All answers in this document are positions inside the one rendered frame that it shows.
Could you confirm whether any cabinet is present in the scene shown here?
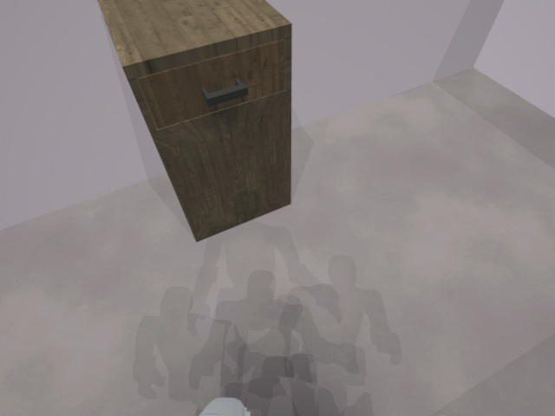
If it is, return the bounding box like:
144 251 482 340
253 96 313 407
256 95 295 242
97 0 292 242

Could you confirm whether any left robot thigh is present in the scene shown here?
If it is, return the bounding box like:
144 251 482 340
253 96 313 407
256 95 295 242
199 397 251 416

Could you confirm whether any handle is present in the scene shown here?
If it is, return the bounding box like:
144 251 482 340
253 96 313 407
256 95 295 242
201 79 248 107

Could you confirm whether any drawer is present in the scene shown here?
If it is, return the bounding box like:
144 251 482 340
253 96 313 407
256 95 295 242
137 39 284 128

